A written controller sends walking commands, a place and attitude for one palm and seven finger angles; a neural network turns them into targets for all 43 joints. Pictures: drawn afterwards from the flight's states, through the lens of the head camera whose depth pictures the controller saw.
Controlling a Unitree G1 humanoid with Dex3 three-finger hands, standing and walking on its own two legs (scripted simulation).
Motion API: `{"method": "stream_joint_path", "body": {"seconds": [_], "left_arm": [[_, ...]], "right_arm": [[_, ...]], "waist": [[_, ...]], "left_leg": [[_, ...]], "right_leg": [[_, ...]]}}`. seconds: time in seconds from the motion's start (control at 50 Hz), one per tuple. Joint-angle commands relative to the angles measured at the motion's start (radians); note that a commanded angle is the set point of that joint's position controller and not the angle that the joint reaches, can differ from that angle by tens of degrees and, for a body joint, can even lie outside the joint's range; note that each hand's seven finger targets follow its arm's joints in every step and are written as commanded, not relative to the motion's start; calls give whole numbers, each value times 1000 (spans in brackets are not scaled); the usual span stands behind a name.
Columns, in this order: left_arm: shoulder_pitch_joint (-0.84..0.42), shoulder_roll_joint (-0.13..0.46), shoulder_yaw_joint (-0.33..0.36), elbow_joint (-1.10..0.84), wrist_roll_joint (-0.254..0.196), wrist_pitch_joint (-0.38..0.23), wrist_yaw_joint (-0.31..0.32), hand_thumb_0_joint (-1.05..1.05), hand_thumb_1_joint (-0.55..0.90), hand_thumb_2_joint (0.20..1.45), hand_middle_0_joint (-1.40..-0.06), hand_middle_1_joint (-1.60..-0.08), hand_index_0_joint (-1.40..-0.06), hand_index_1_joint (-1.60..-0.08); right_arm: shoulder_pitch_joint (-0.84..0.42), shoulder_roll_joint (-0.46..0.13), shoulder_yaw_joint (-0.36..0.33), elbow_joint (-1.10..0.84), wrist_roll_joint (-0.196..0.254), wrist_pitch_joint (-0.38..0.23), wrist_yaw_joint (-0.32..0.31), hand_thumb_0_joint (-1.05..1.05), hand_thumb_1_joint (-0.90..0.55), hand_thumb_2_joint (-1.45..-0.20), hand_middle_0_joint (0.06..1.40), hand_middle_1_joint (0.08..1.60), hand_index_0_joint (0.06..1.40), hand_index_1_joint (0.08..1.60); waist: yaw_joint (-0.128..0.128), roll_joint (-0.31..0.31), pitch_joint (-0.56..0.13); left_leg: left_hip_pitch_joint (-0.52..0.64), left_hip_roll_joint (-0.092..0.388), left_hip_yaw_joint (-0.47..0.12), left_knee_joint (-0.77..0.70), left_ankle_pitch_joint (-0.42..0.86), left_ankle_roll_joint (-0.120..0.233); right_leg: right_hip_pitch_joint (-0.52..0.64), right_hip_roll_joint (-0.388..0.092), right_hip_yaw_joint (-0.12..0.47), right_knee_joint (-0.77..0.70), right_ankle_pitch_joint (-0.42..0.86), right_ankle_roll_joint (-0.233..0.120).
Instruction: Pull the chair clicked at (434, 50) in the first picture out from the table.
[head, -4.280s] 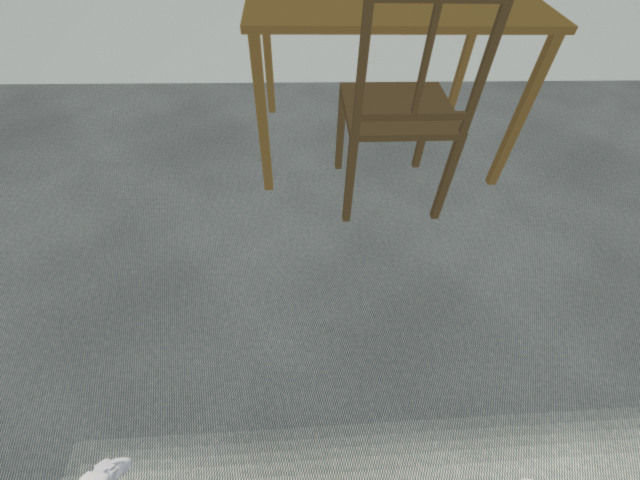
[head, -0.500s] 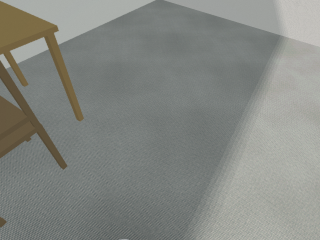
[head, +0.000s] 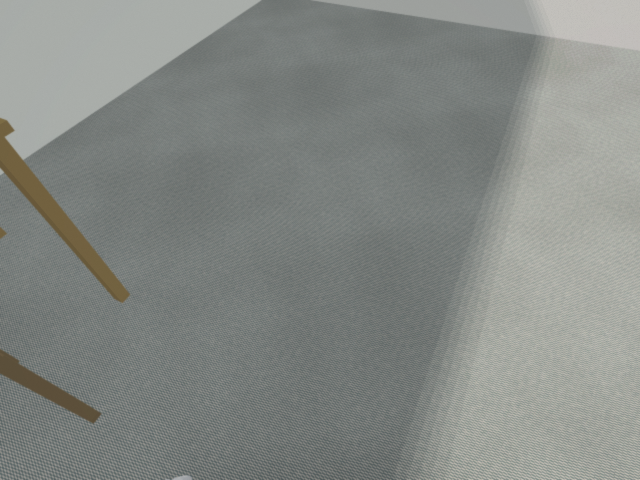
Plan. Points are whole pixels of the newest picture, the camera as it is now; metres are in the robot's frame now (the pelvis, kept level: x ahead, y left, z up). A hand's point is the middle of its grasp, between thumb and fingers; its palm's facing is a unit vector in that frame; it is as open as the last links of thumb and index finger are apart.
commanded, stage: walk to a spot facing it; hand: left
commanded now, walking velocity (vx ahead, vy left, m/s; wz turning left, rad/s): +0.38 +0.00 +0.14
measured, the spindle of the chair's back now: out of the picture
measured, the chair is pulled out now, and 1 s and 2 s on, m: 0.00 0.00 0.00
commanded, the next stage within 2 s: turn to face it in 0.70 s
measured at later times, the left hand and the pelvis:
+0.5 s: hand out of the picture +0.11 +0.20 -0.18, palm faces +0.19 -0.98 -0.11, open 7.4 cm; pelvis +0.22 +0.06 -0.01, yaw +5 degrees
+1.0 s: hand (234, 266) +0.52 +0.20 -0.16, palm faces -0.04 -0.98 -0.20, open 7.4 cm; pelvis +0.40 +0.03 -0.01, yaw +0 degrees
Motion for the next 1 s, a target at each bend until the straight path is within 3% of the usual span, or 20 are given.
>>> {"method": "stream_joint_path", "body": {"seconds": [0.0, 0.04, 0.12, 0.3, 0.34, 0.36, 0.38, 0.4, 0.42, 0.48, 0.52, 0.56, 0.76, 0.82, 0.86, 0.9, 0.92, 0.94, 0.96, 0.98], "left_arm": [[166, 113, 17, 28, -10, -1, 22, 0, 900, 900, -200, -300, -200, -300], [187, 77, 8, 36, -4, -12, 23, 0, 900, 900, -200, -300, -200, -300], [210, 93, 2, 54, -4, -24, 24, 0, 900, 900, -200, -300, -200, -300], [311, 129, 0, 109, 0, -19, 32, 0, 900, 900, -200, -300, -200, -300], [291, 153, 4, 107, -2, -16, 32, 0, 900, 900, -200, -300, -200, -300], [276, 160, 5, 106, -6, -13, 32, 0, 900, 900, -200, -300, -200, -300], [270, 146, 5, 94, -11, -10, 28, 0, 900, 900, -200, -300, -200, -300], [321, 78, -2, 70, -22, -5, 17, 0, 900, 900, -200, -300, -200, -300], [259, 97, -5, 32, -22, -8, 14, 0, 900, 900, -200, -300, -200, -300], [169, 66, 5, 46, -9, 12, 3, 0, 900, 900, -200, -300, -200, -300], [224, 26, 4, 73, 2, 37, -1, 0, 900, 900, -200, -300, -200, -300], [254, 15, 7, 75, 4, 59, 4, 0, 900, 900, -200, -300, -200, -300], [16, 48, 23, -49, 2, 87, -14, 0, 900, 900, -200, -300, -200, -300], [-51, 27, 4, -69, -2, 70, -4, 0, 900, 900, -200, -300, -200, -300], [-24, 26, -4, -56, -2, 56, 3, 0, 900, 900, -200, -300, -200, -300], [111, 61, -2, -14, 2, 37, 12, 0, 900, 900, -200, -300, -200, -300], [193, 109, 9, 15, 4, 23, 18, 0, 900, 900, -200, -300, -200, -300], [265, 200, 28, 32, 8, 8, 29, 0, 900, 900, -200, -300, -200, -300], [313, 266, 38, 31, -9, 12, 26, 0, 900, 900, -200, -300, -200, -300], [252, 251, 32, 9, -11, 20, 33, 0, 900, 900, -200, -300, -200, -300]], "right_arm": [[-66, -50, -19, -96, -9, -22, 0, 0, -900, -900, 200, 300, 200, 300], [-42, -32, -17, -88, -14, -5, 3, 0, -900, -900, 200, 300, 200, 300], [-118, -35, -23, -125, -13, 5, 17, 0, -900, -900, 200, 300, 200, 300], [-351, -59, -6, -218, -10, -19, 37, 0, -900, -900, 200, 300, 200, 300], [-255, -79, -13, -195, -12, -26, 26, 0, -900, -900, 200, 300, 200, 300], [-135, -105, -21, -159, -16, -30, 18, 0, -900, -900, 200, 300, 200, 300], [24, -173, -39, -118, -22, -34, 9, 0, -900, -900, 200, 300, 200, 300], [133, -314, -72, -96, -31, -39, -2, 0, -900, -900, 200, 300, 200, 300], [156, -329, -70, -91, -11, -31, -12, 0, -900, -900, 200, 300, 200, 300], [-93, -187, -34, -145, -8, -45, -19, 0, -900, -900, 200, 300, 200, 300], [-127, -132, -17, -140, -8, -60, -23, 0, -900, -900, 200, 300, 200, 300], [-125, -115, -14, -132, -3, -64, -24, 0, -900, -900, 200, 300, 200, 300], [-17, -134, -19, -105, -5, -62, -32, 0, -900, -900, 200, 300, 200, 300], [42, -121, -11, -71, -15, -53, -30, 0, -900, -900, 200, 300, 200, 300], [45, -123, -7, -55, -14, -46, -32, 0, -900, -900, 200, 300, 200, 300], [34, -126, -5, -49, -3, -40, -30, 0, -900, -900, 200, 300, 200, 300], [27, -108, -2, -50, 4, -42, -27, 0, -900, -900, 200, 300, 200, 300], [61, -63, 1, -65, 12, -41, -20, 0, -900, -900, 200, 300, 200, 300], [72, -64, -2, -91, 20, -25, -26, 0, -900, -900, 200, 300, 200, 300], [37, -61, -4, -100, 20, -10, -32, 0, -900, -900, 200, 300, 200, 300]], "waist": [[44, -101, -24], [23, -123, -2], [18, -126, 29], [73, -113, 64], [19, -115, 16], [-37, -101, -47], [-102, -4, -151], [-111, 298, -271], [-118, 272, -288], [-20, 22, -47], [30, 25, -9], [54, 51, -19], [21, 57, 66], [-13, 48, 79], [-4, 65, 47], [59, 31, -52], [98, -14, -120], [112, -198, -234], [111, -247, -322], [101, -175, -262]], "left_leg": [[-308, 68, -84, 157, 170, 0], [-298, 64, -64, 104, 204, -17], [-364, 66, -51, -19, 271, -34], [-284, 15, 33, -399, 258, 9], [-133, -42, 77, -445, 216, 36], [40, -71, 86, -496, 258, 49], [292, -16, -2, -544, 303, 77], [527, 262, -410, -631, 310, 169], [543, 360, -578, -762, 326, 225], [170, 280, -332, -843, 197, 145], [54, 213, -182, -871, 268, 90], [40, 193, -108, -890, 285, 98], [225, 221, 47, -881, 520, 129], [222, 209, 56, -816, 711, 135], [221, 195, 46, -732, 822, 127], [193, 150, 38, -572, 823, 90], [107, 107, 47, -454, 685, 51], [-102, 8, 93, -226, 301, 0], [-145, -62, 31, 11, -203, -24], [-166, -35, -64, 102, -212, -22]], "right_leg": [[189, -285, 277, -404, 30, -55], [149, -256, 190, -417, 114, -46], [185, -244, 132, -444, 168, -65], [354, -263, 70, -352, 450, -49], [354, -255, 24, -204, 665, -40], [304, -227, -17, -53, 696, -15], [165, -174, -43, 170, 543, 21], [-115, -15, -63, 513, -39, 73], [-236, 20, 74, 706, -311, 60], [-258, -105, 157, 743, -95, 54], [-181, -112, 158, 676, -19, 70], [-180, -106, 155, 631, 15, 78], [-357, -96, 109, 345, 127, 99], [-241, -66, 72, 141, 76, 79], [-115, -31, 39, 41, 76, 66], [107, 1, 14, -91, 182, 68], [280, -57, 61, -119, 384, 66], [512, -289, 268, -84, 736, -12], [542, -462, 374, -128, 969, -136], [432, -458, 325, -169, 883, -163]]}}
